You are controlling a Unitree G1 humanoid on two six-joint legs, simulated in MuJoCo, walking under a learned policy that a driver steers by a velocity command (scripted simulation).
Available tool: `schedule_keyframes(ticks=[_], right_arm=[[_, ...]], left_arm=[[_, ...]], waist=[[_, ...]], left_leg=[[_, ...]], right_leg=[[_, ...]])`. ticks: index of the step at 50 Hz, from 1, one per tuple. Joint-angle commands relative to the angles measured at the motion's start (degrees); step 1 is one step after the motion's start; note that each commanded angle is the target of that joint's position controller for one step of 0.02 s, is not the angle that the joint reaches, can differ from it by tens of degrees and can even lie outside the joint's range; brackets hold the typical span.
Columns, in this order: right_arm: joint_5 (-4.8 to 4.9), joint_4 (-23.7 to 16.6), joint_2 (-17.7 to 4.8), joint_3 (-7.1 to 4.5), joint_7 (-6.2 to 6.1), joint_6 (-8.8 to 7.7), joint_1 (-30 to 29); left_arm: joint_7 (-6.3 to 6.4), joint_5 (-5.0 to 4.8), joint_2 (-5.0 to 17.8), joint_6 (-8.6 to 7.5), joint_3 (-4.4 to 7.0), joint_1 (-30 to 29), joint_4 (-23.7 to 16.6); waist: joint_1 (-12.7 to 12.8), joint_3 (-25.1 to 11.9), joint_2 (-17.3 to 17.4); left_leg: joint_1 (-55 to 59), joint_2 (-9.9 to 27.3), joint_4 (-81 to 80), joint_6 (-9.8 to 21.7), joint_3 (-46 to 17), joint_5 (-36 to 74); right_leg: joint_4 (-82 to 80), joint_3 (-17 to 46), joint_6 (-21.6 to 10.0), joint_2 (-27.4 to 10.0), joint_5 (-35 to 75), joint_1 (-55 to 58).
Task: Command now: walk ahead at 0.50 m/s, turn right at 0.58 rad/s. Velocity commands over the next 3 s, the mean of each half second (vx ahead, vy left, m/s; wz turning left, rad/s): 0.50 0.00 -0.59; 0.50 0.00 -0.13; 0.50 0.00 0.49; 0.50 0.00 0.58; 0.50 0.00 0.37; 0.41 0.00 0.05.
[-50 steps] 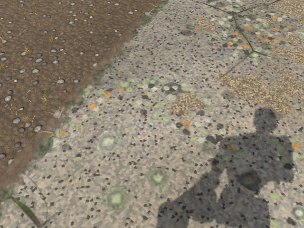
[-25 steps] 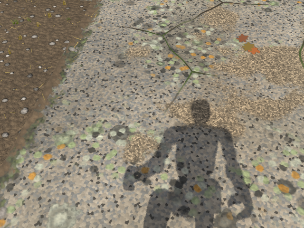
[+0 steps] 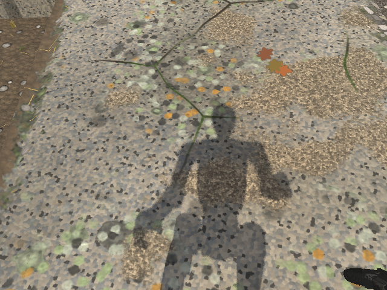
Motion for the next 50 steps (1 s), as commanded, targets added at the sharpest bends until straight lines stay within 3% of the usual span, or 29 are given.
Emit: schedule_keyframes(ticks=[1,4,5,6,7,8,9,10,11,12,14,16,19,23,28,30,31,32,33,34,35,36,37,38,39,41,43,46,50], right_arm=[[0.7,-5.22,-4.72,-0.96,0.56,-1.12,-5.24],[0.85,-5.07,-6.93,-1.85,1.0,-2.05,-2.6],[0.67,-3.94,-7.65,-2.41,0.85,-2.36,1.64],[-0.23,-2.93,-9.62,-3.23,0.52,-2.69,8.08],[-0.68,-2.11,-13.15,-4.04,0.03,-2.51,17.33],[-0.82,0.18,-16.5,-4.86,0.6,-1.65,20.12],[0.32,-1.67,-9.9,-3.46,0.7,-1.39,17.38],[0.43,-2.2,-6.73,-2.58,0.37,-0.94,14.98],[-0.2,-2.48,-6.11,-2.1,0.34,-0.56,12.32],[-0.44,-2.01,-5.04,-1.77,0.26,-0.32,10.73],[-0.56,-1.32,-4.43,-1.59,0.11,-0.62,10.13],[-0.15,-0.45,-5.63,-2.06,0.1,-1.05,10.7],[-0.23,0.6,-7.59,-2.74,-0.11,-0.93,11.41],[0.13,1.63,-8.98,-2.96,-0.47,-0.05,12.34],[1.57,3.54,-11.5,-3.67,-0.46,1.45,15.84],[2.24,3.93,-13.23,-4.07,-0.6,2.02,15.92],[2.42,4.08,-13.54,-4.02,-0.72,2.37,15.34],[2.08,4.27,-11.83,-3.23,-0.88,2.36,15.77],[-0.73,2.76,-6.57,-1.26,-0.65,1.89,17.21],[0.11,1.22,-3.43,0.26,0.23,0.31,21.69],[2.51,1.17,-9.6,-1.31,0.85,-0.91,15.25],[3.76,-0.35,-9.56,-1.23,1.05,-1.31,10.89],[2.96,0.18,-8.51,-0.98,0.64,-1.15,10.25],[1.88,0.93,-8.63,-1.28,0.4,-0.53,10.68],[1.86,1.78,-8.25,-1.35,0.56,0.36,12.93],[1.88,3.01,-6.41,-1.17,0.43,1.95,15.16],[1.8,2.49,-5.45,-1.07,0.05,2.82,12.87],[1.63,1.68,-4.77,-1.12,0.25,2.63,9.68],[1.43,-0.23,-2.85,-0.32,1.51,2.04,3.67]], left_arm=[[0.49,-0.44,9.22,-0.25,2.47,1.83,-2.81],[0.85,-0.12,9.12,0.23,2.51,1.37,-3.15],[0.86,-0.03,8.25,0.36,2.2,0.46,-3.6],[0.68,0.29,5.84,0.19,1.3,-0.12,-4.39],[0.67,1.49,2.58,0.01,0.06,1.1,-5.67],[0.52,-0.91,1.37,-0.64,-0.45,9.45,-7.4],[0.74,-1.43,7.94,-0.5,0.67,7.71,-5.31],[0.62,-0.87,10.34,-0.12,1.39,1.22,-6.18],[0.65,-0.3,9.42,0.19,1.4,-1.45,-6.69],[0.45,0.19,8.62,0.26,1.55,-3.11,-7.43],[-0.16,-0.58,6.31,0.79,1.36,-2.18,-7.83],[-0.28,-0.48,4.76,1.3,1.0,-3.44,-8.95],[-0.55,-0.14,4.06,1.41,0.63,-6.22,-10.28],[-1.96,-0.11,2.96,0.73,-0.06,-12.46,-11.58],[-3.47,-0.23,3.28,0.71,-0.11,-18.3,-14.54],[-3.44,0.29,5.08,0.85,0.9,-15.15,-14.51],[-3.23,0.44,6.99,0.96,2.1,-8.54,-12.86],[-2.45,0.29,9.89,1.16,3.78,1.06,-9.85],[-1.15,0.18,15.13,1.6,4.93,8.91,-8.11],[-1.49,-0.01,17.88,0.91,4.5,6.2,-9.28],[-2.1,0.37,12.63,0.28,3.11,5.99,-9.44],[-2.13,0.72,10.85,-0.25,2.41,3.33,-8.94],[-2.15,0.73,9.12,-0.67,1.72,-0.51,-8.7],[-2.1,1.06,6.79,-1.07,1.03,-3.51,-8.67],[-1.99,1.58,6.11,-1.49,0.74,-4.98,-8.66],[-1.85,1.67,6.17,-2.63,0.85,-5.61,-7.51],[-1.48,2.14,6.88,-3.45,1.14,-4.95,-6.07],[-0.74,2.4,6.73,-3.61,1.07,-3.97,-4.44],[-0.17,1.97,7.65,-3.5,1.21,-2.87,-2.76]], waist=[[0.2,-1.76,-7.0],[-1.96,-2.28,-9.09],[-4.38,-3.73,-9.35],[-7.54,-8.84,-7.97],[-10.27,-17.31,0.29],[-5.5,-21.28,21.58],[-7.26,-15.42,11.72],[-8.74,-8.77,5.97],[-7.56,-5.37,1.97],[-6.56,-2.6,2.04],[-4.95,-1.69,4.71],[-4.78,-1.09,3.92],[-5.09,-0.89,2.25],[-7.37,0.76,1.77],[-8.4,2.9,2.03],[-5.25,0.09,3.76],[-0.91,-3.59,3.54],[3.79,-8.49,1.99],[4.73,-14.88,-9.31],[-0.55,-24.08,-18.47],[3.3,-21.92,-8.74],[2.72,-13.53,-8.15],[0.04,-8.71,-3.5],[-1.88,-6.26,-4.04],[-3.65,-5.36,-5.5],[-5.09,-4.39,-5.31],[-4.73,-1.81,-4.32],[-3.64,-0.06,-4.21],[-0.98,2.32,-4.06]], left_leg=[[8.99,-3.78,-5.6,0.41,2.0,2.97],[12.6,-4.08,-8.23,2.58,1.48,-3.77],[18.31,-4.34,-10.41,3.9,2.46,-3.92],[29.5,-0.46,-9.58,6.43,-0.22,-4.25],[44.77,10.13,-8.92,9.7,-11.34,-6.63],[57.81,21.05,-15.84,18.81,-39.81,-21.49],[53.83,19.7,-18.1,17.05,-38.9,-32.52],[46.8,17.07,-18.33,14.33,-28.2,-30.03],[39.77,14.56,-19.32,13.18,-21.16,-22.2],[35.04,12.53,-20.56,13.05,-16.21,-16.61],[30.48,10.38,-23.32,12.73,-9.04,-11.3],[29.93,10.76,-25.23,13.92,-4.74,-6.63],[31.88,11.4,-26.25,14.57,0.79,-0.07],[33.2,9.59,-26.15,12.43,9.25,3.02],[39.38,12.16,-23.19,10.87,13.1,10.24],[41.11,12.5,-15.89,10.17,14.68,29.04],[40.16,11.43,-7.36,9.22,16.21,35.74],[33.12,9.33,4.34,7.5,17.76,32.96],[16.47,5.59,24.07,5.03,18.07,-0.72],[-0.96,-4.48,41.54,2.78,8.68,-35.17],[-6.34,-1.72,44.69,3.37,1.48,-32.38],[-8.63,0.38,43.26,4.37,2.62,-28.56],[-6.26,3.25,38.65,4.48,2.68,-23.81],[-3.03,4.81,34.94,4.21,2.31,-21.03],[0.57,5.7,33.76,3.93,1.75,-18.67],[2.45,5.65,31.57,2.99,1.74,-15.89],[-0.69,5.04,27.87,2.0,0.39,-11.32],[-3.84,3.37,18.92,1.54,-0.94,-1.34],[-2.27,1.76,6.62,2.49,3.04,7.67]], right_leg=[[-3.04,10.9,-7.28,-12.6,9.48,-4.07],[2.45,15.89,-6.07,-14.25,9.57,0.01],[5.88,15.72,-4.92,-12.73,11.53,-0.44],[14.94,13.14,-3.0,-9.78,12.46,-3.65],[31.97,6.73,-0.43,-4.98,-0.76,-12.07],[48.2,2.13,2.25,-0.48,-21.82,-32.2],[54.58,3.97,3.09,-5.26,-18.16,-37.81],[55.33,2.16,3.37,-7.07,-12.55,-38.8],[54.0,0.74,3.67,-9.02,-8.61,-36.32],[51.19,0.68,3.75,-10.5,-6.17,-35.23],[48.23,-0.51,3.77,-12.44,-4.19,-31.59],[45.61,-1.31,4.36,-13.12,-2.32,-32.93],[38.98,-1.69,5.29,-13.65,3.86,-35.24],[25.95,-5.37,4.7,-12.64,14.48,-32.12],[17.18,-9.39,1.81,-10.42,9.59,-29.27],[15.49,-11.97,-0.71,-6.64,3.35,-21.72],[12.4,-13.1,-2.45,-4.25,4.39,-12.49],[9.91,-12.31,-4.31,-2.94,8.94,2.96],[11.89,5.17,-7.92,-15.55,14.52,21.08],[1.46,36.32,-18.87,-27.88,2.63,32.43],[-2.15,33.45,-16.13,-27.09,-0.95,29.55],[-2.27,23.93,-13.75,-25.34,2.38,21.94],[-2.85,16.91,-11.6,-23.08,7.98,13.02],[-4.15,11.68,-10.51,-21.04,12.33,6.8],[-6.16,8.72,-9.96,-20.12,13.64,2.52],[-9.66,4.41,-10.13,-19.74,15.6,-1.16],[-11.9,-0.07,-9.56,-19.57,17.25,-2.04],[-12.83,-6.34,-7.36,-18.2,18.51,0.29],[-14.04,-12.13,-5.08,-18.0,18.72,2.82]])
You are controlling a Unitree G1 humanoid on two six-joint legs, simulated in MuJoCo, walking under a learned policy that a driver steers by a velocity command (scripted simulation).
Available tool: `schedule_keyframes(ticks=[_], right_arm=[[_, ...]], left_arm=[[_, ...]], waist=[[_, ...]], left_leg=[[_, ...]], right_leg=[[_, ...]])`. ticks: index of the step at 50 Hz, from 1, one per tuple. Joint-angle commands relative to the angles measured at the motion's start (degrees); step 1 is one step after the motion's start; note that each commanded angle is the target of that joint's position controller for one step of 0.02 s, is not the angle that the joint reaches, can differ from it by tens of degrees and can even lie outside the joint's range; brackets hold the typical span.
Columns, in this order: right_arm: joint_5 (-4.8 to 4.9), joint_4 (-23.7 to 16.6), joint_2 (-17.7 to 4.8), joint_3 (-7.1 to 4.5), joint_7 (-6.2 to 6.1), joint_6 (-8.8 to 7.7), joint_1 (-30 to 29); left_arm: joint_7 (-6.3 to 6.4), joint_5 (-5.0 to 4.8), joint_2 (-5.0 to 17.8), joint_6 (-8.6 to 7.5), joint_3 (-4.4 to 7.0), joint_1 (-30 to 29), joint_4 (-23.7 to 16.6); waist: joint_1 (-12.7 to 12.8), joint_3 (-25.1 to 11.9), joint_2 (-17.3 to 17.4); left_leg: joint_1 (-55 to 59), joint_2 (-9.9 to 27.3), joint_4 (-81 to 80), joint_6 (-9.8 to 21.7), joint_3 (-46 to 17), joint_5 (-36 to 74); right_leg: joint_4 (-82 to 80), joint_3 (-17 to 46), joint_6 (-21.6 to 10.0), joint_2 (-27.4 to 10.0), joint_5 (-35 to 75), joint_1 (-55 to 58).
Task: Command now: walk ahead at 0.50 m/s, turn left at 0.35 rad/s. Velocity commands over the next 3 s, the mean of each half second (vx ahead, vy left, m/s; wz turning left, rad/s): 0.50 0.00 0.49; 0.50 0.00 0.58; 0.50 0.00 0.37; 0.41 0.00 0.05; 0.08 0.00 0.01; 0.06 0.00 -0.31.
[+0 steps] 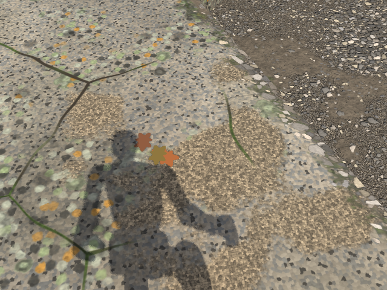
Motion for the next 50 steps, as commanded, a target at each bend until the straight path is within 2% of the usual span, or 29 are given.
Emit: schedule_keyframes(ticks=[1,5,7,8,9,10,11,12,13,14,15,16,17,20,24,28,30,32,33,34,35,36,37,38,39,40,42,46,50], right_arm=[[-0.14,-5.08,-1.74,0.12,0.96,-0.91,-6.26],[-0.21,-8.49,-1.74,0.34,2.6,-1.04,-10.02],[-0.2,-9.41,-3.26,-0.37,3.12,-0.83,-7.97],[-0.22,-9.17,-4.66,-1.12,3.09,-0.56,-4.65],[-0.13,-7.9,-7.04,-2.41,2.79,-0.4,2.27],[-0.08,-6.11,-10.61,-4.2,1.92,-0.17,11.37],[-0.07,-5.57,-16.86,-5.71,0.76,0.09,15.7],[0.01,-6.89,-15.93,-4.98,1.09,-0.57,15.63],[-0.43,-6.89,-11.93,-3.96,1.02,-0.75,15.05],[-0.18,-7.15,-9.84,-3.43,0.86,-0.95,11.91],[-0.05,-7.97,-8.29,-2.87,0.75,-0.9,7.85],[-0.47,-8.98,-6.49,-2.25,0.54,-0.85,5.0],[-1.03,-9.94,-6.09,-2.0,0.33,-0.75,3.65],[-0.85,-10.17,-7.9,-2.54,-0.55,-0.97,3.48],[-0.06,-9.29,-9.19,-3.02,-1.66,-0.29,6.14],[0.34,-8.14,-9.16,-3.09,-1.97,0.59,9.87],[0.2,-8.18,-8.86,-3.1,-2.12,0.84,9.92],[-0.03,-8.85,-7.79,-2.88,-2.11,1.02,8.3],[-0.35,-9.5,-5.23,-1.97,-1.91,0.8,8.14],[-1.54,-10.58,-1.6,-0.65,-1.86,0.62,9.87],[0.79,-12.58,-0.73,-0.17,-1.74,0.0,17.48],[1.22,-10.39,-7.17,-1.36,-1.97,0.15,15.62],[0.6,-11.28,-9.42,-2.11,-1.86,0.5,9.15],[-0.01,-11.79,-8.48,-2.09,-1.88,0.78,6.48],[-0.4,-12.51,-7.73,-2.26,-1.64,0.79,4.82],[0.05,-12.75,-6.71,-2.27,-1.23,0.99,5.26],[0.46,-12.97,-4.6,-1.95,-0.91,1.57,5.52],[-0.05,-14.44,-3.05,-1.35,-0.65,1.95,1.76],[0.01,-15.4,-1.87,-0.71,0.69,1.22,-4.22]], left_arm=[[0.7,-0.39,8.94,-0.75,2.32,-1.0,-2.32],[1.16,-1.3,10.15,1.09,2.91,1.3,-0.27],[1.83,-1.55,11.82,2.06,3.33,-0.13,-0.55],[2.26,-1.61,12.68,2.54,3.52,-0.71,-0.77],[2.59,-1.65,13.09,3.01,3.5,-1.55,-0.92],[2.93,-1.71,12.56,2.85,3.08,-2.1,-1.33],[2.28,0.22,5.75,1.59,0.99,3.36,-3.61],[1.14,-0.32,4.74,-0.8,-0.24,2.89,-4.66],[0.12,-2.78,9.2,-2.41,0.95,-3.88,-5.84],[-0.1,-3.3,9.15,-3.21,0.66,-6.93,-7.04],[0.3,-2.0,8.72,-3.37,0.73,-7.65,-6.77],[0.63,-0.85,9.49,-2.87,1.3,-7.2,-6.51],[0.59,-0.57,9.42,-2.08,1.52,-6.01,-6.51],[0.96,-0.03,7.25,-0.44,0.97,-5.54,-6.78],[0.75,-0.19,4.76,-0.58,-0.23,-14.28,-8.75],[-0.31,-1.42,6.64,-1.48,0.28,-19.18,-10.07],[-0.72,-1.59,8.26,-2.02,1.02,-18.19,-10.04],[-0.61,-1.55,9.53,-2.6,2.03,-12.2,-8.53],[-0.23,-0.71,11.44,-2.93,2.88,-6.24,-7.68],[0.29,-0.18,14.71,-2.8,3.63,2.25,-7.0],[-0.34,0.11,18.5,-1.98,4.53,5.05,-4.66],[-0.43,-0.98,12.1,-1.83,3.22,2.46,-6.29],[-0.04,-1.11,9.22,-1.41,2.36,0.32,-6.57],[0.02,-0.5,8.46,-1.09,1.86,-2.09,-6.73],[0.14,-0.33,7.32,-0.88,1.51,-3.6,-6.18],[0.33,-0.1,6.75,-0.99,1.23,-4.21,-5.84],[0.36,-0.56,6.57,-1.4,1.31,-4.12,-4.79],[0.55,-0.46,9.35,-1.39,2.27,-3.39,-2.65],[0.88,-0.81,10.77,-0.58,2.49,-2.94,-1.11]], waist=[[1.53,3.62,-4.8],[2.48,4.44,-5.09],[0.27,1.53,-7.41],[-1.81,-1.18,-8.85],[-5.86,-5.03,-8.75],[-10.89,-9.82,-6.29],[-7.74,-16.4,7.57],[-7.27,-25.14,8.88],[-10.05,-20.08,3.53],[-8.63,-12.46,0.53],[-5.73,-7.23,-3.49],[-3.6,-4.62,-3.06],[-2.0,-3.87,-1.45],[-0.86,-2.76,-0.59],[-4.3,-1.78,1.54],[-6.4,-2.06,2.83],[-5.28,-2.12,3.86],[-1.55,-3.37,4.97],[1.4,-8.11,3.37],[3.68,-16.29,-5.42],[-0.74,-19.46,-26.4],[1.24,-13.57,-16.25],[2.72,-7.24,-10.77],[1.75,-4.27,-6.8],[0.89,-1.69,-6.81],[-0.28,-1.06,-8.52],[-0.83,-0.71,-9.58],[-0.58,0.19,-6.99],[1.54,1.65,-6.4]], left_leg=[[1.71,-0.54,-7.06,0.82,2.29,5.65],[-1.65,-2.06,-11.61,3.37,5.39,-2.54],[3.64,-5.18,-11.86,5.5,8.84,-8.91],[8.7,-7.39,-11.24,6.77,10.52,-12.04],[18.14,-9.63,-12.56,8.49,11.18,-12.18],[33.94,-9.27,-16.0,11.08,7.26,-8.24],[56.21,5.42,-15.76,19.67,-17.99,-7.44],[66.79,13.46,-25.93,27.79,-44.95,-14.85],[64.37,11.62,-28.45,23.84,-37.77,-17.39],[55.87,9.36,-28.93,21.29,-29.69,-15.69],[46.29,6.94,-29.53,19.41,-23.72,-10.56],[39.15,5.06,-30.8,18.66,-19.57,-4.75],[34.59,3.85,-32.13,18.64,-17.88,-1.86],[27.4,1.67,-33.73,18.68,-12.55,4.99],[24.24,-2.55,-32.36,14.76,-8.19,-0.47],[28.59,-0.54,-28.7,13.29,-13.85,-7.7],[31.74,1.06,-25.37,12.32,-17.9,-9.43],[31.68,0.01,-20.28,10.49,-19.14,-7.98],[28.91,-2.92,-11.5,8.54,-16.53,-7.49],[21.18,-7.75,5.41,6.02,-10.12,-21.07],[0.96,-12.08,21.76,3.44,-5.1,-38.85],[-4.32,-7.58,28.09,2.5,-6.81,-34.52],[-5.23,-5.9,28.99,2.19,-5.02,-28.94],[-2.92,-4.05,27.74,1.91,-3.79,-25.04],[-1.97,-2.63,25.06,1.75,-3.85,-22.62],[0.53,-1.28,23.47,1.76,-3.48,-21.18],[1.31,-0.57,21.14,1.32,-1.98,-20.21],[-2.16,0.3,13.01,-0.05,-1.35,-13.76],[0.86,-0.46,-0.14,0.61,2.14,-3.06]], right_leg=[[-6.09,1.53,-5.92,-16.2,18.56,-2.55],[-0.82,-0.31,-5.06,-19.22,28.57,7.29],[5.82,-2.0,-3.56,-19.45,47.2,9.33],[11.45,-2.68,-2.71,-19.23,56.85,9.58],[21.07,-3.68,-1.45,-18.06,60.62,7.27],[35.09,-4.52,0.78,-15.68,52.21,-1.82],[56.82,-3.41,4.49,-7.7,9.39,-25.22],[68.82,9.49,5.37,1.09,-21.51,-39.21],[69.97,14.43,3.91,-3.09,-17.73,-45.27],[65.4,13.32,2.85,-5.68,-12.68,-46.27],[59.66,12.48,2.98,-7.97,-9.49,-43.62],[55.66,12.21,3.54,-9.41,-7.44,-39.4],[54.03,12.15,4.18,-9.9,-6.25,-36.12],[46.04,10.06,6.96,-9.61,-2.42,-33.74],[27.34,9.0,8.43,-6.39,13.4,-29.7],[18.0,10.52,7.82,-3.97,16.4,-26.89],[15.86,11.61,6.33,-3.91,12.61,-25.37],[12.96,10.54,3.82,-3.83,10.29,-17.58],[13.29,13.18,1.28,-7.61,9.33,-7.05],[13.41,24.5,-1.92,-18.21,5.97,7.64],[6.17,53.44,-11.06,-28.89,-10.64,19.6],[3.75,52.57,-9.57,-27.54,-21.77,15.65],[3.77,41.82,-7.06,-24.96,-18.36,9.2],[3.14,34.55,-5.95,-22.42,-9.73,2.86],[2.11,29.3,-5.85,-20.35,-3.42,-1.27],[0.87,24.84,-5.28,-18.87,0.39,-4.1],[-1.27,19.45,-5.96,-18.06,4.98,-5.64],[-3.24,12.3,-7.31,-19.27,13.75,-3.82],[-3.24,3.96,-5.34,-17.6,17.35,-2.43]])
Over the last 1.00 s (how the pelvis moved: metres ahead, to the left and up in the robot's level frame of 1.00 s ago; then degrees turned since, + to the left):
0.51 -0.13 0.00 -20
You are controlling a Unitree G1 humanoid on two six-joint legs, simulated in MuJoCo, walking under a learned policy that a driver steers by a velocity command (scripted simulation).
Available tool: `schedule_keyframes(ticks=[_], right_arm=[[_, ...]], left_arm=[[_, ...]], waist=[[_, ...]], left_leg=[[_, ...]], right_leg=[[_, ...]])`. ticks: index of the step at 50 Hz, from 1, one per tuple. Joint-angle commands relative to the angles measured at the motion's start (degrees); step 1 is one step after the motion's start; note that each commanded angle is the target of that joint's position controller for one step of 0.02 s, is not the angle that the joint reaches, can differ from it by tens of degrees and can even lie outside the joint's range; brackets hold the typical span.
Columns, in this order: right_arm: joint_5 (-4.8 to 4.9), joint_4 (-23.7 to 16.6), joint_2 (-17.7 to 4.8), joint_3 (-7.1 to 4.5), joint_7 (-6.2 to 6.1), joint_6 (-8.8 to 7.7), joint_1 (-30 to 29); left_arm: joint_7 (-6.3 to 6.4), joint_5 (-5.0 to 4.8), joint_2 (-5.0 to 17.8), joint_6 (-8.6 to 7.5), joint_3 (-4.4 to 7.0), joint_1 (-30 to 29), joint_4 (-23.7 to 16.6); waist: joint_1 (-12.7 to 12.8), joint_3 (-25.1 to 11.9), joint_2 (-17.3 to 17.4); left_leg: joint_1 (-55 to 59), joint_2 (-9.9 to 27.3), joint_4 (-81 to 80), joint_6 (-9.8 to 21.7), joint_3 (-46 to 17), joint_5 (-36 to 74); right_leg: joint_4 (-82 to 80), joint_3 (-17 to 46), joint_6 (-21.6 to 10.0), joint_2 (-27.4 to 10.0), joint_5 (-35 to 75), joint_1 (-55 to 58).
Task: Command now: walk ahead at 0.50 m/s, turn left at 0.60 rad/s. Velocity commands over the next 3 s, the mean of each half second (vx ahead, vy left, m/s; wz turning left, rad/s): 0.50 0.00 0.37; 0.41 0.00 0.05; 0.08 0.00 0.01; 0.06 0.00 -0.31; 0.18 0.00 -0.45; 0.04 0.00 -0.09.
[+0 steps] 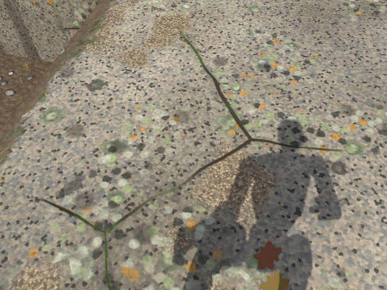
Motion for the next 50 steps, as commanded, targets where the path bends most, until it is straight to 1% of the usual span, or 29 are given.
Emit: schedule_keyframes(ticks=[1,4,6,7,8,9,10,11,12,13,14,15,16,18,21,26,31,34,35,36,37,38,39,40,41,42,44,46,50], right_arm=[[-0.03,-4.97,-0.7,0.37,1.13,-1.18,-5.79],[0.23,-6.6,-0.91,0.35,2.12,-1.22,-9.29],[0.0,-7.21,-2.41,-0.38,2.48,-1.05,-8.57],[-0.32,-7.01,-3.35,-0.96,2.4,-0.87,-6.48],[-0.43,-5.78,-5.08,-2.06,2.2,-0.7,-0.66],[-0.23,-3.05,-7.72,-3.73,1.43,-0.48,9.0],[-0.11,-1.07,-12.2,-4.92,0.1,0.01,16.95],[-0.26,-2.2,-16.21,-4.55,0.26,-0.88,14.06],[-0.34,-2.16,-10.76,-3.3,0.73,-1.58,15.36],[-0.62,-1.42,-9.25,-2.65,0.86,-2.22,12.78],[-0.51,-1.34,-7.76,-2.08,0.82,-2.56,9.03],[-0.99,-1.54,-6.06,-1.51,0.8,-2.76,5.8],[-1.55,-1.89,-4.57,-0.93,0.71,-3.03,4.14],[-1.39,-1.12,-4.6,-0.91,0.51,-3.81,3.77],[-1.31,0.92,-5.85,-1.15,-0.19,-4.34,5.54],[-0.91,3.81,-6.87,-1.16,-1.03,-3.88,9.21],[-0.4,7.29,-7.84,-1.58,-1.24,-2.99,13.34],[-0.3,8.16,-8.81,-1.97,-1.72,-2.19,12.57],[-0.37,8.09,-9.04,-1.94,-1.84,-1.88,11.4],[-0.75,7.82,-7.66,-1.26,-1.99,-1.66,11.27],[-2.31,6.61,-4.08,0.15,-2.09,-1.98,14.63],[-1.14,6.98,0.76,1.47,-1.45,-3.2,21.17],[0.04,7.07,-5.64,0.24,-1.18,-3.97,15.36],[0.74,5.27,-7.48,-0.33,-1.13,-4.31,9.46],[-0.08,4.98,-7.02,-0.22,-1.47,-4.3,6.88],[-1.02,4.99,-6.57,-0.5,-1.69,-3.95,6.65],[-1.01,6.0,-4.12,-0.28,-1.93,-2.61,10.08],[-1.19,6.22,-1.97,0.32,-2.37,-1.58,10.52],[-1.55,5.85,-0.92,1.01,-2.31,-1.12,5.67]], left_arm=[[0.45,-0.41,9.89,-0.48,2.22,-3.33,-3.32],[0.39,-1.26,11.38,0.37,2.66,-1.49,-1.89],[0.53,-1.87,12.84,1.03,3.13,-1.82,-1.62],[0.71,-2.27,13.72,1.33,3.38,-1.48,-1.4],[0.85,-2.52,14.26,1.7,3.44,-1.71,-1.21],[0.99,-2.45,13.03,1.77,2.84,-1.75,-1.08],[0.8,-0.04,8.35,1.32,1.04,-0.1,-2.17],[-0.11,0.3,3.23,-0.24,-0.98,5.13,-4.42],[-0.79,-2.18,9.54,-1.51,0.46,-1.71,-4.11],[-1.0,-3.52,10.22,-2.11,0.65,-6.2,-5.97],[-0.54,-2.6,9.3,-2.32,0.36,-7.33,-5.68],[-0.25,-1.39,9.29,-2.11,0.6,-7.21,-5.17],[-0.34,-1.2,9.19,-1.42,0.74,-5.32,-4.45],[-0.33,-0.92,7.4,-0.12,0.49,-3.28,-3.51],[-0.05,-0.25,5.83,0.78,0.07,-7.71,-4.77],[-1.14,-0.71,3.62,-0.1,-0.89,-16.7,-6.73],[-2.74,-1.1,4.48,-0.8,-0.94,-22.39,-9.13],[-3.21,-0.93,6.22,-1.11,-0.28,-18.57,-8.57],[-2.95,-0.78,7.59,-1.17,0.54,-13.3,-7.13],[-2.46,-0.5,10.32,-1.15,1.79,-4.69,-4.77],[-2.06,0.07,14.97,-0.97,2.8,4.29,-3.58],[-2.5,-0.43,15.75,-0.74,3.01,6.89,-2.0],[-2.36,-1.32,10.68,-0.67,1.61,5.05,-2.7],[-2.0,-0.9,9.13,-0.51,0.97,-0.36,-3.65],[-1.92,-0.25,7.93,-0.38,0.44,-4.43,-4.34],[-2.0,0.19,6.74,-0.47,0.1,-6.7,-4.46],[-2.06,0.55,5.04,-0.86,-0.51,-8.31,-3.72],[-1.68,0.56,5.8,-1.06,-0.44,-9.7,-2.74],[-0.66,0.23,7.78,0.3,0.03,-9.69,-0.94]], waist=[[0.09,1.39,-6.02],[0.73,2.82,-6.22],[-1.02,1.71,-7.35],[-2.65,-0.25,-8.39],[-6.49,-3.56,-8.35],[-11.66,-8.35,-6.66],[-13.29,-14.14,2.99],[-6.53,-21.98,12.81],[-11.45,-22.34,4.44],[-10.88,-13.36,3.87],[-8.5,-8.78,-0.47],[-6.35,-6.08,-0.47],[-4.42,-5.57,0.4],[-3.05,-5.4,0.57],[-3.79,-2.15,-0.32],[-7.42,0.36,0.36],[-9.03,2.61,0.86],[-6.2,0.22,2.58],[-3.03,-3.19,2.81],[0.9,-9.46,1.65],[2.22,-19.08,-6.85],[-0.51,-25.2,-21.18],[2.02,-19.91,-13.84],[1.29,-11.5,-10.17],[-0.59,-7.27,-5.08],[-2.54,-5.4,-4.42],[-5.53,-6.06,-6.71],[-6.81,-5.95,-7.5],[-5.22,-7.46,-7.89]], left_leg=[[0.61,0.11,-8.53,0.63,2.25,6.97],[1.8,-0.87,-13.88,2.42,4.62,4.68],[5.78,-3.31,-15.91,4.64,7.1,-0.62],[10.36,-5.44,-16.26,5.98,8.51,-3.84],[18.45,-7.74,-18.37,7.75,9.38,-4.42],[33.34,-9.44,-22.05,9.89,8.8,0.23],[51.7,1.24,-21.11,13.31,-6.66,3.6],[63.56,14.6,-29.78,23.75,-39.4,-8.35],[62.13,14.7,-34.49,22.13,-39.62,-12.76],[55.06,12.89,-35.09,19.77,-30.58,-8.96],[46.57,10.31,-35.34,17.72,-23.67,-3.05],[39.72,8.26,-36.23,16.62,-18.71,3.33],[35.63,6.75,-37.86,16.18,-15.79,6.8],[32.09,6.17,-40.56,16.84,-12.56,10.7],[30.66,5.17,-43.06,16.52,-7.85,13.63],[32.09,2.94,-43.84,13.2,-2.67,8.9],[41.19,7.3,-40.32,12.69,-4.77,9.47],[45.17,8.24,-34.7,10.77,-4.97,22.08],[44.72,6.56,-28.5,9.69,-3.48,31.88],[40.14,3.41,-17.53,7.91,-1.06,33.12],[25.36,-1.65,1.87,5.37,1.27,13.89],[5.78,-10.96,18.1,2.27,-1.55,-26.69],[-0.18,-7.99,23.11,2.49,-6.11,-27.35],[-1.99,-5.36,22.83,2.39,-3.75,-22.63],[0.79,-2.94,20.53,1.85,-1.97,-18.94],[4.09,-1.43,17.43,1.19,-1.51,-17.47],[10.88,-0.36,12.46,0.07,-1.25,-16.04],[13.09,-0.55,5.37,-1.21,-0.14,-13.16],[17.9,-1.3,-9.59,-1.77,1.51,-0.27]], right_leg=[[-6.42,4.15,-7.68,-14.61,18.62,0.69],[-5.08,1.67,-6.71,-16.18,22.36,4.8],[-0.34,-0.5,-5.62,-16.72,36.78,7.44],[4.18,-1.21,-5.3,-16.83,47.04,7.96],[12.26,-2.24,-4.63,-16.21,53.76,7.16],[23.91,-3.63,-3.06,-14.34,51.36,0.9],[42.39,-3.65,-0.84,-11.16,21.02,-15.29],[59.28,5.11,1.55,-0.39,-20.8,-34.43],[63.32,13.09,1.15,-2.41,-18.09,-39.3],[61.83,11.98,0.37,-4.49,-13.25,-42.64],[57.53,11.75,0.1,-7.15,-8.34,-40.54],[53.72,11.64,0.42,-8.64,-5.44,-37.21],[52.19,12.15,0.62,-9.67,-3.32,-33.58],[49.07,11.54,1.88,-9.88,-1.24,-31.29],[41.14,11.07,3.83,-9.76,6.1,-35.0],[22.57,9.35,3.59,-6.94,21.82,-33.09],[14.65,9.69,0.9,-5.08,18.33,-35.4],[12.68,8.19,-1.79,-2.93,11.27,-29.34],[11.56,6.16,-3.2,-0.86,11.01,-21.4],[12.66,6.81,-5.33,-1.77,13.61,-7.72],[15.83,21.58,-10.58,-13.97,16.04,12.23],[6.34,48.54,-18.41,-23.21,0.51,26.57],[2.44,48.18,-16.02,-21.85,-3.62,23.33],[2.26,38.7,-14.02,-20.54,5.88,14.69],[2.34,31.39,-13.12,-18.52,20.44,6.1],[2.32,26.22,-12.96,-16.88,32.05,0.01],[0.63,19.88,-12.64,-14.25,41.6,-5.83],[-0.54,15.41,-13.04,-13.2,47.39,-8.89],[-0.93,9.89,-11.3,-10.76,45.65,-9.24]])
Over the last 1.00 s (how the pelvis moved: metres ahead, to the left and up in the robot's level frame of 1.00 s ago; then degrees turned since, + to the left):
0.56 0.11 0.00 35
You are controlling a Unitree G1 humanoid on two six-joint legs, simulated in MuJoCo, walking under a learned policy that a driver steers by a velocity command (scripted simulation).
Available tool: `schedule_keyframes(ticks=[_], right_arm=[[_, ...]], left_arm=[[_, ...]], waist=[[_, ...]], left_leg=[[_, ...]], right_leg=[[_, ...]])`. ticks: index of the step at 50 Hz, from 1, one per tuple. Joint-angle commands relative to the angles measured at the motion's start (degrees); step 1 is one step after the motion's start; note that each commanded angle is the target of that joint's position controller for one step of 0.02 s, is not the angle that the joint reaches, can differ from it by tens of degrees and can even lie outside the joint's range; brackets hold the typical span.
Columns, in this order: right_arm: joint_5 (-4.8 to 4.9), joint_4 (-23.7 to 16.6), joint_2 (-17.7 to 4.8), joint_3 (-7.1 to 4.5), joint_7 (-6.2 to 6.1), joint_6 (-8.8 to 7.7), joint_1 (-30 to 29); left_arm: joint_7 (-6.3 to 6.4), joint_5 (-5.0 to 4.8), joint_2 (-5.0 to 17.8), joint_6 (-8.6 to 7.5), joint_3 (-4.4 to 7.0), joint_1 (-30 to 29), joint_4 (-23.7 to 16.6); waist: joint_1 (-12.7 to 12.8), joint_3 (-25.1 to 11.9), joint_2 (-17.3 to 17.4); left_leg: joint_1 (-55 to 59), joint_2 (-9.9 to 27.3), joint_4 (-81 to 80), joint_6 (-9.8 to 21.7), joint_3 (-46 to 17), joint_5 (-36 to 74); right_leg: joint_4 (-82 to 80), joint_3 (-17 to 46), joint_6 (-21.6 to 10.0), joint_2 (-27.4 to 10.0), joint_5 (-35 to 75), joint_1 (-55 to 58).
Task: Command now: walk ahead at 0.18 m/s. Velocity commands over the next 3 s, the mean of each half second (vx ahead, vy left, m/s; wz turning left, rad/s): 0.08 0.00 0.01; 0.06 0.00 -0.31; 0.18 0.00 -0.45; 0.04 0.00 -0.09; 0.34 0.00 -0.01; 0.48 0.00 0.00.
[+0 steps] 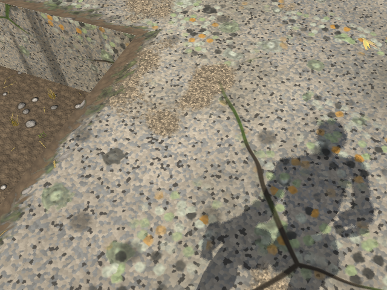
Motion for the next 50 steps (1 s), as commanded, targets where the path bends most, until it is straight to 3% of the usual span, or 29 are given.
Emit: schedule_keyframes(ticks=[1,4,7,8,9,10,11,12,15,20,27,29,31,34,36,38,40,41,42,43,44,45,46,47,48,49,50], right_arm=[[0.02,-1.06,-2.48,-0.48,0.06,0.21,3.86],[-0.03,-1.65,-3.51,-0.86,0.24,0.3,0.41],[-0.79,-0.98,-4.13,-1.41,0.34,0.01,1.39],[-1.22,-0.85,-6.44,-1.96,0.01,-0.16,1.94],[-1.33,-1.41,-9.53,-2.48,-0.43,0.1,1.21],[-1.22,-0.92,-5.99,-1.63,-0.47,0.77,0.12],[-0.66,-0.96,-3.03,-1.02,-0.02,1.17,-1.41],[-0.43,-1.02,-2.55,-0.92,0.41,1.4,-3.01],[-0.38,0.0,-4.33,-1.34,1.02,0.78,-3.48],[-0.16,2.96,-3.71,-1.33,0.68,0.36,-3.28],[0.05,6.41,-3.33,-1.39,0.26,1.3,-5.6],[-0.02,6.88,-4.48,-1.85,-0.31,1.58,-6.24],[0.02,7.29,-6.38,-2.68,-1.31,2.03,-5.9],[0.14,7.93,-7.27,-3.49,-2.45,2.79,-4.25],[0.03,8.22,-7.8,-3.85,-2.93,3.11,-3.17],[-0.4,7.23,-8.05,-3.79,-3.52,3.06,-5.37],[-0.79,6.36,-8.67,-3.64,-3.79,2.43,-8.12],[-0.16,5.76,-9.48,-3.77,-3.79,2.12,-11.76],[0.8,5.27,-9.68,-3.84,-3.67,2.12,-15.3],[1.93,5.46,-9.26,-3.91,-3.29,2.48,-16.27],[1.93,6.13,-6.78,-3.57,-2.92,3.12,-15.04],[1.1,5.75,-2.46,-2.43,-2.07,3.66,-14.61],[1.42,1.29,-2.35,-2.34,-1.44,2.66,-20.08],[2.61,0.45,-5.95,-3.21,-1.13,1.29,-21.35],[2.49,1.94,-8.74,-4.14,-1.13,0.4,-18.09],[1.3,4.21,-9.56,-4.71,-1.36,0.04,-14.74],[0.13,5.29,-9.09,-4.82,-1.38,-0.34,-13.75]], left_arm=[[0.81,-0.26,9.29,-0.05,2.01,-3.34,-2.78],[0.85,-0.52,9.35,0.99,1.86,-2.37,-0.93],[1.03,-1.46,8.11,1.76,1.33,-3.65,0.06],[1.05,-0.75,6.42,1.56,0.78,-1.18,0.64],[0.85,0.74,5.17,1.03,0.43,3.92,1.27],[1.08,0.61,2.96,1.19,-0.27,6.52,2.38],[1.4,0.35,4.13,1.93,-0.3,3.7,2.18],[1.7,0.01,5.6,2.84,0.02,1.72,2.21],[2.24,-0.05,7.29,4.75,0.45,0.31,2.92],[2.65,-0.47,6.81,4.92,0.49,-0.04,5.04],[3.17,-0.45,5.95,5.55,0.49,0.3,8.02],[3.19,-0.76,6.59,5.43,0.54,-0.85,7.68],[3.41,-1.15,8.05,5.33,0.99,-2.49,6.39],[3.82,-1.36,7.56,5.6,1.34,-2.38,4.89],[4.02,-1.36,6.69,6.05,1.53,-1.6,3.94],[3.81,-1.27,6.37,6.72,2.02,0.26,3.54],[3.37,-1.57,6.5,7.63,2.5,0.67,2.54],[3.15,-1.59,6.12,8.05,2.57,2.7,2.69],[2.86,-1.41,6.01,8.28,2.83,5.8,3.8],[2.42,-1.07,6.05,8.36,3.29,9.52,5.48],[1.95,-0.82,5.91,8.4,3.82,13.32,7.31],[2.28,-0.59,10.53,7.92,4.87,15.83,6.47],[1.84,0.35,16.5,5.76,4.85,12.03,2.95],[2.33,1.56,15.41,3.63,4.65,6.11,1.11],[2.85,0.84,14.08,2.18,4.23,1.44,-0.07],[2.92,-0.27,12.98,1.68,4.05,-0.24,-0.48],[2.91,-1.14,11.88,1.54,3.83,0.38,-0.25]], waist=[[-1.97,-8.9,-7.37],[-0.77,-7.68,-7.17],[-2.74,-6.68,-6.24],[-2.09,-7.52,-3.04],[1.61,-10.2,3.04],[2.48,-12.67,7.73],[1.22,-11.58,6.33],[0.77,-9.69,4.32],[0.06,-7.27,2.04],[-0.51,-8.97,-0.29],[-0.39,-6.18,-1.8],[-0.88,-5.15,-1.88],[-1.41,-5.3,-1.73],[-1.7,-6.12,0.23],[-1.68,-6.99,3.38],[-1.06,-8.19,8.21],[-0.49,-6.91,7.18],[1.65,-6.27,6.3],[3.98,-6.03,5.36],[5.67,-6.18,3.67],[6.45,-5.9,-1.23],[6.97,-2.22,-15.91],[5.44,1.25,-19.79],[3.01,4.96,-15.23],[-0.29,5.9,-13.45],[-1.5,4.34,-11.0],[-1.18,2.82,-9.89]], left_leg=[[10.98,-0.55,-8.1,-0.47,1.06,9.54],[11.89,-0.99,-13.4,0.37,0.56,9.63],[18.59,-2.18,-24.03,2.87,1.43,14.81],[23.76,1.1,-25.87,4.23,-2.12,28.65],[30.86,6.59,-22.3,7.49,-6.88,41.71],[32.28,8.97,-21.85,11.85,-9.74,37.72],[29.25,7.5,-22.6,11.84,-9.98,29.27],[26.44,4.95,-22.91,10.06,-7.99,22.96],[23.93,1.84,-21.75,7.26,-4.78,22.41],[26.92,1.11,-19.37,7.8,-3.5,30.85],[25.5,0.01,-20.92,7.61,-2.6,22.79],[26.88,-0.13,-21.04,7.15,-1.72,20.49],[27.93,0.59,-21.09,7.6,-1.48,19.02],[28.38,3.65,-23.04,9.53,-3.09,14.98],[28.35,8.06,-26.39,11.85,-6.48,11.43],[24.28,14.48,-30.2,15.4,-10.86,9.1],[18.95,17.18,-32.99,16.32,-10.35,7.26],[15.07,15.55,-33.3,14.09,-6.96,5.34],[11.29,12.76,-32.22,11.39,-2.32,4.24],[8.1,9.93,-29.56,8.65,2.24,-4.52],[2.47,6.27,-21.0,5.46,7.48,-14.46],[-8.81,-1.09,-0.82,0.55,14.24,-22.24],[-16.07,-5.71,6.33,1.03,2.32,-21.62],[-16.67,-3.14,8.92,2.42,-2.03,-14.9],[-15.26,-2.3,7.94,3.01,-2.49,-7.25],[-12.89,-1.43,6.99,2.5,-2.2,-2.68],[-10.85,-1.34,5.72,1.85,-1.79,0.58]], right_leg=[[-3.58,4.16,-8.25,-13.43,37.39,0.59],[-2.18,5.91,-7.92,-14.67,29.61,2.53],[2.92,7.02,-4.9,-13.04,18.31,1.58],[5.91,6.25,-2.01,-10.22,12.48,-0.02],[8.97,4.26,0.73,-6.06,-0.02,-4.17],[9.36,2.69,3.06,-4.56,-10.32,-5.81],[7.64,3.06,3.85,-5.05,-10.25,-4.23],[6.52,2.81,3.89,-5.03,-8.75,-3.58],[5.64,3.15,3.36,-5.48,-4.59,-2.03],[6.12,3.36,3.92,-6.12,1.6,0.36],[4.87,2.79,4.1,-5.91,-1.9,0.37],[5.11,3.62,3.58,-5.93,-1.51,-2.13],[7.0,4.39,3.0,-5.69,0.0,-4.24],[12.01,4.67,2.74,-4.72,-1.06,-7.11],[17.52,3.3,3.14,-3.63,-5.79,-9.09],[29.1,1.55,3.29,-3.6,-20.62,-8.29],[36.44,3.56,2.91,-6.71,-27.68,-8.31],[32.65,4.33,2.25,-8.3,-25.19,-4.64],[25.62,2.82,1.32,-7.85,-18.25,0.79],[18.03,0.11,-0.14,-5.54,-10.81,5.84],[13.94,0.65,-1.84,-3.76,-11.6,11.21],[1.17,21.13,-7.81,-15.25,-25.78,11.55],[-12.51,46.01,-15.78,-23.51,-43.23,2.82],[-17.24,47.15,-14.71,-24.51,-49.48,-0.36],[-16.17,42.05,-10.76,-22.66,-42.6,-0.36],[-13.74,36.35,-7.77,-20.37,-35.58,1.25],[-12.78,31.88,-6.19,-18.27,-31.08,2.29]])
Over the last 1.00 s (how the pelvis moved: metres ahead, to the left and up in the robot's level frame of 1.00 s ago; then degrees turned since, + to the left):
0.55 0.06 0.00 10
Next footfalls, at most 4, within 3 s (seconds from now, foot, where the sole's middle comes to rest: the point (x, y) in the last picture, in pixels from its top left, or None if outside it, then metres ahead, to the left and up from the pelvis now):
0.16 left None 0.18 0.15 -0.78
1.38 left None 0.32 0.06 -0.78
1.68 right None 0.19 -0.16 -0.78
2.60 right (311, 264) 0.55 -0.33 -0.78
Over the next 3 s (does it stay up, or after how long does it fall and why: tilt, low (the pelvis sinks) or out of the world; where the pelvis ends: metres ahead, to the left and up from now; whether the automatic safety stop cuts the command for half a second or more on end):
stays up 0.62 -0.25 0.00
